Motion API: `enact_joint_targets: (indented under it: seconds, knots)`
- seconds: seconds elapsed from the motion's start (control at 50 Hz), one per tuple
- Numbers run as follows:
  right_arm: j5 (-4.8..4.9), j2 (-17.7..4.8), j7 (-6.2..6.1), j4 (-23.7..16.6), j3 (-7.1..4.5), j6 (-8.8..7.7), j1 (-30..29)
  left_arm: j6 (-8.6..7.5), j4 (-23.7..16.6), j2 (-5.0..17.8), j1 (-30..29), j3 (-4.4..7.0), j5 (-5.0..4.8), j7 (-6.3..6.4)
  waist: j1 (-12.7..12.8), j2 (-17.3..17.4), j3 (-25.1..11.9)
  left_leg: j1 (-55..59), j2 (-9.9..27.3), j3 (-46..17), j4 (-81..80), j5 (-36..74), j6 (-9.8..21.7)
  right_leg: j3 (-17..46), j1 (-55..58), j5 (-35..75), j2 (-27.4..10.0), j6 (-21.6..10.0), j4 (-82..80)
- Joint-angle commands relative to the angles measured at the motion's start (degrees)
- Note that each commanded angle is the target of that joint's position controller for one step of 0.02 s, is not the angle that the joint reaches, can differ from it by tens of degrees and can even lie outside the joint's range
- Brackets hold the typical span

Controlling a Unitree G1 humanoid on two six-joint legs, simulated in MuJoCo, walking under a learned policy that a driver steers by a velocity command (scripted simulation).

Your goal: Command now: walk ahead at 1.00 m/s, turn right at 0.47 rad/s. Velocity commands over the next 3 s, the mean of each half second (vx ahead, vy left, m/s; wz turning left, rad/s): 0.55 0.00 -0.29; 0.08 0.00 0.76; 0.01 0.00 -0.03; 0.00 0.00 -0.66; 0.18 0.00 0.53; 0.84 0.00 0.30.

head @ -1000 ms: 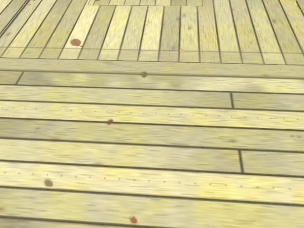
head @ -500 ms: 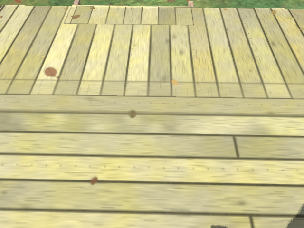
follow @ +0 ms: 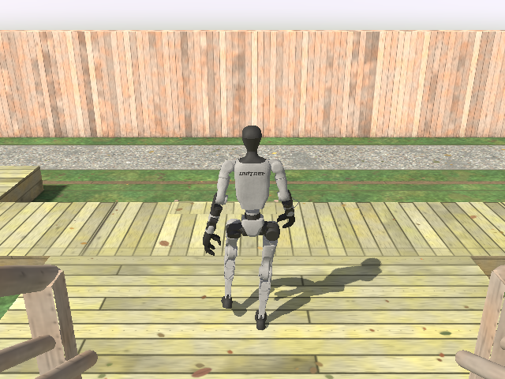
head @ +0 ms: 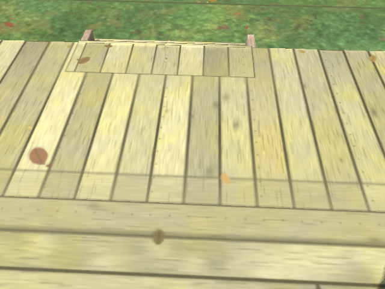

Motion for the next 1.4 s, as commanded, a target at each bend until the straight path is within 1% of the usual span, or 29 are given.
enact_joint_targets:
  seconds: [0.02,0.08,0.14,0.18,0.2,0.22,0.24,0.26,0.3,0.34,0.42,0.48,0.58,0.6,0.64,0.66,0.7,0.76,0.86,1.0,1.02,1.04,1.06,1.1,1.14,1.2,1.24,1.32,1.4]
  knots:
    - [0.04,-2.36,0.97,-6.68,0.80,-0.39,-7.12,-1.93,-4.90,5.73,-3.60,0.91,-0.56,-0.03,-2.61,-1.18,9.18,0.26,0.07,3.22,-15.86,9.91,-3.15,15.14,-12.25,8.68,-12.38,-8.64,-16.28]
    - [1.46,-2.44,1.21,-8.25,1.33,-0.73,-11.63,-2.35,-5.09,8.91,-1.00,1.90,-1.38,-0.26,-0.44,-2.73,6.81,11.20,-3.90,5.31,-27.73,20.62,-2.80,14.19,-10.17,23.30,-12.32,-6.60,-16.85]
    - [1.21,-4.79,-0.70,-9.17,0.72,-1.17,-11.42,-1.16,-4.47,10.22,1.73,2.37,-1.10,0.03,0.51,-4.15,3.71,13.40,-8.31,5.20,-35.10,18.26,-1.18,13.60,3.15,47.30,-11.62,-2.89,-4.92]
    - [0.75,-8.78,-2.25,-6.30,-0.84,-2.32,1.24,-0.40,-5.16,12.05,0.16,2.92,-1.21,0.84,-5.31,-7.64,-4.32,28.56,-9.51,3.10,-38.04,18.32,0.01,14.87,3.43,53.60,-10.10,1.08,13.23]
    - [0.10,-11.24,-3.03,-4.11,-1.78,-3.02,10.55,-0.26,-6.73,11.56,-3.09,3.07,-1.95,1.12,-10.22,-7.60,-8.94,39.78,-4.08,0.20,-38.84,25.17,0.35,15.06,-2.94,43.69,-7.36,2.52,26.66]
    - [3.30,-14.79,-3.56,-3.96,-3.15,-3.25,16.44,0.80,-9.29,-1.27,-1.58,-0.28,-0.26,1.35,-10.35,4.46,-22.66,61.73,12.67,-15.12,-27.10,49.09,2.58,14.16,-18.66,-11.63,-3.41,5.19,46.34]
    - [0.95,-15.45,-2.65,-4.81,-2.40,-2.63,16.72,0.51,-9.72,-1.59,8.12,-1.02,-0.40,1.42,-6.00,19.60,-33.09,69.40,20.48,-25.85,-24.72,77.20,6.62,15.01,-25.12,-28.40,-1.00,5.99,60.56]
    - [1.36,-15.25,-1.65,-4.92,-3.51,-2.18,14.21,0.38,-10.32,3.07,10.08,-0.19,-2.88,1.56,-5.60,19.74,-35.44,67.75,22.26,-33.89,-32.10,59.54,15.48,16.51,-30.47,-24.52,-1.90,8.11,69.70]
    - [2.73,-6.27,-1.20,-4.14,-1.93,-1.81,6.08,1.80,-9.47,5.78,0.73,0.43,-2.88,2.03,-4.88,1.65,-16.65,47.48,13.04,-20.43,-39.25,41.71,13.65,9.19,-33.27,-16.42,-8.04,9.62,63.67]
    - [3.21,-5.51,-0.44,-2.34,-1.35,-2.48,3.14,2.72,-11.73,5.10,-5.73,0.66,-1.18,2.12,-2.65,-0.55,-6.13,30.84,8.07,-14.28,-44.00,45.98,13.27,7.68,-28.73,-14.16,-10.42,9.31,56.21]
    - [3.18,-10.74,-1.32,-1.20,-3.62,-1.68,1.21,1.83,-16.01,1.64,-11.74,-0.64,-0.43,2.31,-0.23,2.21,-6.60,22.60,4.14,-8.16,-45.82,51.70,12.94,5.51,-21.21,-6.37,-9.44,9.17,33.79]
    - [4.53,-13.31,-2.46,-1.69,-4.96,0.29,1.38,2.63,-17.11,4.14,-16.02,-0.44,-0.82,2.24,-0.47,4.25,-8.14,19.82,2.62,-8.08,-45.68,41.16,11.18,5.79,-15.41,4.58,-6.37,9.69,23.68]
    - [5.52,-12.33,-3.79,-2.82,-5.32,2.40,1.66,3.40,-19.38,8.12,-19.47,0.87,-0.60,2.32,1.24,5.90,-5.90,16.72,-0.85,-15.86,-40.25,13.89,5.12,8.66,-7.34,11.60,-5.84,8.50,8.51]
    - [5.32,-9.90,-3.88,-3.25,-4.79,2.55,2.54,3.12,-19.26,9.38,-18.13,1.39,-0.01,2.52,1.48,4.44,-6.09,14.20,-3.94,-15.36,-35.61,7.53,2.60,8.81,-2.76,15.82,-8.70,6.89,4.30]
    - [3.90,-3.94,-3.45,-4.11,-3.32,2.36,13.80,4.12,-21.05,12.96,-16.55,1.94,2.36,3.32,-3.82,-15.34,-13.82,0.23,-12.85,-4.46,-9.55,-30.18,-2.46,30.02,9.20,38.94,-34.46,-6.16,4.74]
    - [4.55,-8.96,-3.15,-4.51,-4.34,2.60,15.10,4.51,-21.54,12.14,-18.16,2.26,1.85,3.07,-3.86,-17.70,-15.10,-2.16,-8.41,-3.02,0.05,-26.30,-4.05,34.01,6.69,29.84,-36.23,-10.41,1.11]
    - [4.91,-12.73,-4.09,-3.31,-6.21,4.96,12.84,4.37,-22.47,6.93,-23.60,1.08,0.68,3.10,-4.24,-10.12,-8.15,-4.26,-4.99,-2.08,6.95,-17.61,-6.25,21.44,0.28,14.38,-27.21,-6.26,-0.61]
    - [4.53,-9.72,-4.65,-5.11,-6.18,7.40,11.46,4.22,-22.35,6.81,-27.13,1.20,1.10,3.31,-5.36,-9.63,-4.33,-0.79,-3.71,0.40,9.23,-10.62,-8.06,9.98,-8.39,14.66,-23.24,-4.93,-3.05]
    - [4.41,-5.76,-2.83,-10.35,-4.88,7.29,5.11,4.51,-20.86,8.75,-24.29,2.64,0.67,4.09,-2.84,-9.34,-7.32,3.45,-1.61,2.37,-6.55,-6.48,-7.20,3.03,-3.50,18.06,-25.81,-6.16,-2.19]
    - [4.38,-7.88,-0.93,-11.07,-6.77,8.94,7.71,4.47,-18.79,10.35,-22.90,4.37,-2.26,1.95,-4.87,-9.19,-7.64,22.82,-6.15,7.82,-32.31,-0.79,0.08,-4.49,-6.41,10.17,-26.63,1.74,7.99]
    - [3.89,-10.71,-1.69,-10.00,-7.83,8.75,11.12,4.73,-17.16,8.10,-19.48,3.89,-1.88,1.42,-5.43,-2.03,-6.46,30.97,-5.18,2.47,-39.26,9.28,2.87,-8.06,-13.88,4.21,-22.53,5.95,17.26]
    - [3.24,-19.35,-2.90,-11.08,-9.51,8.20,12.69,5.00,-19.88,4.89,-19.19,2.68,0.96,0.87,-3.28,19.43,-5.31,40.86,11.82,-20.84,-40.29,34.43,10.70,-11.93,-34.17,-24.02,-14.13,12.11,38.83]
    - [1.08,-19.31,-2.43,-13.10,-8.90,6.62,11.09,4.78,-21.71,6.42,-24.55,3.10,0.96,1.53,-6.58,15.72,-10.14,35.63,16.51,-26.29,-42.28,33.76,18.84,0.18,-38.72,-26.34,-10.55,12.26,49.81]
    - [1.72,-15.25,-2.19,-12.42,-7.51,4.77,6.93,5.36,-21.11,8.09,-26.26,3.71,-1.08,2.90,-5.03,7.25,-7.30,31.17,10.30,-16.27,-43.50,22.16,13.30,3.93,-38.53,-15.83,-11.58,9.37,51.42]
    - [3.33,-10.20,-2.95,-12.91,-5.51,4.90,0.95,6.18,-18.28,8.44,-21.48,3.95,0.09,3.73,-1.89,6.66,-7.61,27.89,7.19,-10.55,-43.17,21.16,9.89,3.91,-34.31,-8.75,-11.83,9.80,51.52]
    - [1.84,-3.25,-3.41,-11.25,-2.57,3.74,-0.63,6.55,-15.13,6.25,-16.19,3.12,-0.75,2.85,-0.44,5.14,-9.17,25.92,4.87,-3.34,-44.67,18.92,8.72,4.55,-25.76,-2.04,-12.27,10.49,46.73]
    - [1.05,-3.57,-3.72,-9.83,-2.54,3.33,-0.86,6.72,-15.42,4.83,-17.89,2.21,-1.28,2.30,-1.78,5.70,-6.34,25.19,4.83,-1.14,-45.92,12.80,8.21,5.74,-22.75,-0.75,-12.53,10.73,36.44]
    - [1.57,-10.38,-4.58,-8.25,-4.93,4.60,1.09,7.08,-18.93,8.93,-20.93,2.89,-1.74,1.62,-4.89,6.43,-1.91,28.55,10.68,-5.73,-47.75,6.88,12.03,3.57,-26.55,-7.89,-12.37,10.97,34.17]
    - [2.01,-9.15,-4.78,-7.88,-5.21,4.96,0.46,7.68,-20.10,6.83,-19.67,2.70,-1.84,1.20,-4.76,4.11,-1.23,32.16,13.39,-5.24,-46.73,13.07,12.98,3.08,-29.50,-11.93,-13.98,10.94,35.47]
